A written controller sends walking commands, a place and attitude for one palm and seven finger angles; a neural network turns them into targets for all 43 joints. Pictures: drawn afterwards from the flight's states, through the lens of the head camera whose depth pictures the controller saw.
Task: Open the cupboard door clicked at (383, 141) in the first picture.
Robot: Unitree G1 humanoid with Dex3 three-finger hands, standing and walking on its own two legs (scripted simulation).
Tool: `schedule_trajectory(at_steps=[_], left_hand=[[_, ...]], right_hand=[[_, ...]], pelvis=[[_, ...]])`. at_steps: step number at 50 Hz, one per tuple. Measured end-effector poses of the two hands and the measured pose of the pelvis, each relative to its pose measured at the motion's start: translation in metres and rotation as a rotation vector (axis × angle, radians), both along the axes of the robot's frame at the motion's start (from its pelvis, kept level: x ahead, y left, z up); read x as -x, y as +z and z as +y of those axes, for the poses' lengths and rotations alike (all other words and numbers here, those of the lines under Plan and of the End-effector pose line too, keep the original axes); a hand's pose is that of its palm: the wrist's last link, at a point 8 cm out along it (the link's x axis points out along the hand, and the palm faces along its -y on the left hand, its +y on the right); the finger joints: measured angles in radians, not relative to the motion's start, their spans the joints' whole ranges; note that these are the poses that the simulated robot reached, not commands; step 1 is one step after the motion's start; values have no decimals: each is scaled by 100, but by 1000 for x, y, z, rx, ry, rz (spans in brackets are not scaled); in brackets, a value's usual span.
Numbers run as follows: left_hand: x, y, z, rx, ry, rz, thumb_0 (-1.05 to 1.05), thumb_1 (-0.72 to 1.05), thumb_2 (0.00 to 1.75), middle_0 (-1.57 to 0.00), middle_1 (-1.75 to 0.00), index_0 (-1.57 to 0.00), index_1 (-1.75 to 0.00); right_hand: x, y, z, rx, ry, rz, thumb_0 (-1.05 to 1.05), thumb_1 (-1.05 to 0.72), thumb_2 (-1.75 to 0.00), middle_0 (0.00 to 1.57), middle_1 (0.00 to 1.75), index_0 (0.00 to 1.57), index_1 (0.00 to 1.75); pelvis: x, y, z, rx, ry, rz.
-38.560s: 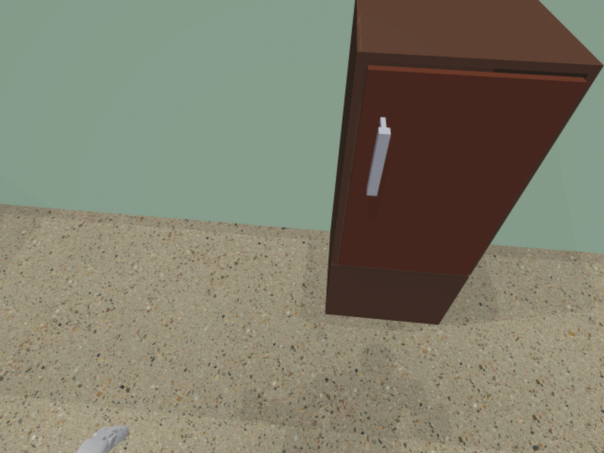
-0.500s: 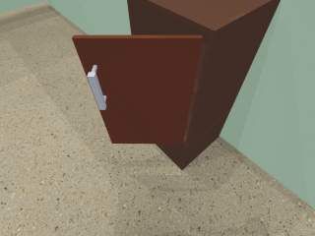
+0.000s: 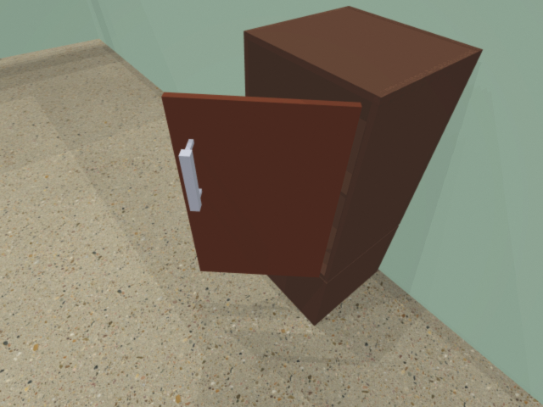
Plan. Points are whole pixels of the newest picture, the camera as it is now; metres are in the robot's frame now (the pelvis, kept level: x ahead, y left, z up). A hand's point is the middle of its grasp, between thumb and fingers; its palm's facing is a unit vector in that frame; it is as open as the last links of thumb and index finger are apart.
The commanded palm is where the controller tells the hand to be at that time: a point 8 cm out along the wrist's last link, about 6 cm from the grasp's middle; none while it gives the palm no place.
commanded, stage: look again from close up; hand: left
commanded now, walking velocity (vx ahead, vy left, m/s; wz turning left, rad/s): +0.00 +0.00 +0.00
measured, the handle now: (193, 176) +0.56 +0.21 +0.00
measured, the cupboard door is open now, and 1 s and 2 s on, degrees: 48 48 48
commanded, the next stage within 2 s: shuffle to correct the standing spot in 0.38 s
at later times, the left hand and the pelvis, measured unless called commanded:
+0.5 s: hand out of the picture -0.09 +0.19 -0.18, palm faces +0.04 -0.99 -0.14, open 7.4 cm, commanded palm none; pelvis -0.05 +0.04 +0.00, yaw +0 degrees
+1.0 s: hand out of the picture -0.11 +0.17 -0.17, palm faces +0.07 -0.99 -0.13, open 7.3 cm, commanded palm none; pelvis -0.04 +0.03 +0.00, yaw -2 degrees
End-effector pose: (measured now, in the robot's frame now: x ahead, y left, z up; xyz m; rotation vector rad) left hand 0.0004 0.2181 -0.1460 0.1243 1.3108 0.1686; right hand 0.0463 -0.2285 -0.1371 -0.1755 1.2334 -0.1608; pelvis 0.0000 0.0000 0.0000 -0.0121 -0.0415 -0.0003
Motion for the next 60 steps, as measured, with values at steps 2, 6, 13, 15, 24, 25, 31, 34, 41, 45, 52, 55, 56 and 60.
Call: schedule_trajectory(at_steps=[2, 6, 13, 15, 24, 25, 31, 34, 41, 45, 52, 55, 56, 60], left_hand=[[7, 0, 1, 5, 0, 9, 0, 91, 89, -20, -30, -20, -30], [23, -2, 4, 15, -1, 32, 0, 91, 89, -20, -30, -20, -30], [52, -4, 9, 33, -3, 81, 0, 91, 89, -20, -30, -20, -30], [61, -4, 10, 37, -1, 95, 0, 91, 89, -20, -30, -20, -30], [93, -5, 17, 50, 9, 147, 0, 91, 89, -20, -30, -20, -30], [96, -6, 17, 51, 11, 152, 0, 91, 89, -19, -30, -20, -30], [112, -4, 19, 61, 19, 182, 0, 91, 89, -19, -30, -20, -30], [117, -3, 18, 66, 26, 196, 0, 91, 89, -19, -30, -20, -30], [114, 2, 11, 67, 29, 197, 0, 91, 89, -19, -30, -20, -30], [112, 1, 4, 60, 32, 180, 0, 91, 89, -19, -30, -20, -30], [105, -2, 0, 83, 41, 191, 0, 91, 89, -19, -30, -20, -30], [90, -8, 6, 96, 50, 174, 0, 91, 89, -20, -30, -20, -30], [84, -10, 9, 100, 56, 165, 0, 91, 89, -20, -30, -20, -30], [59, -27, 27, 120, 73, 148, 0, 91, 89, -20, -30, -20, -30]], right_hand=[[10, 0, 2, 1, -2, 17, 0, -93, -90, 20, 30, 20, 30], [35, 0, 7, 0, -12, 58, 0, -92, -90, 20, 30, 20, 30], [82, -2, 23, -15, -40, 141, 0, -92, -90, 20, 29, 20, 30], [94, -2, 29, -21, -48, 162, 0, -91, -90, 20, 29, 20, 30], [132, -6, 52, -45, -79, 219, 0, -91, -90, 20, 30, 20, 30], [134, -6, 54, -47, -82, 220, 0, -91, -90, 20, 30, 20, 30], [138, -8, 61, -53, -99, 213, 0, -91, -90, 20, 30, 20, 30], [136, -9, 60, -53, -109, 195, 0, -91, -90, 20, 30, 20, 30], [130, -10, 48, -44, -129, 152, 0, -91, -90, 20, 30, 20, 30], [128, -11, 38, -42, -139, 159, 0, -91, -90, 20, 30, 20, 30], [106, 1, 33, -29, -132, 150, 0, -91, -90, 20, 29, 20, 30], [90, 2, 39, -18, -109, 152, 0, -91, -90, 20, 29, 20, 30], [83, 2, 42, -14, -96, 153, 0, -91, -90, 20, 29, 20, 30], [53, -5, 59, 11, -51, 132, 0, -92, -90, 20, 29, 20, 30]], pelvis=[[4, 1, 3, 0, -1, -4], [12, 2, 8, 2, -2, -12], [27, 3, 19, 2, -3, -14], [31, 2, 23, 3, -3, -13], [46, 1, 37, 2, -4, -6], [47, 1, 38, 1, -4, -5], [51, 1, 44, 6, -12, -3], [51, 1, 44, 9, -22, 0], [51, 2, 38, -2, -48, 19], [50, 0, 30, -2, -55, 25], [36, 2, 28, 22, -27, 37], [26, 0, 35, 33, 5, 39], [21, -1, 38, 35, 13, 40], [1, -15, 55, 37, 33, 36]])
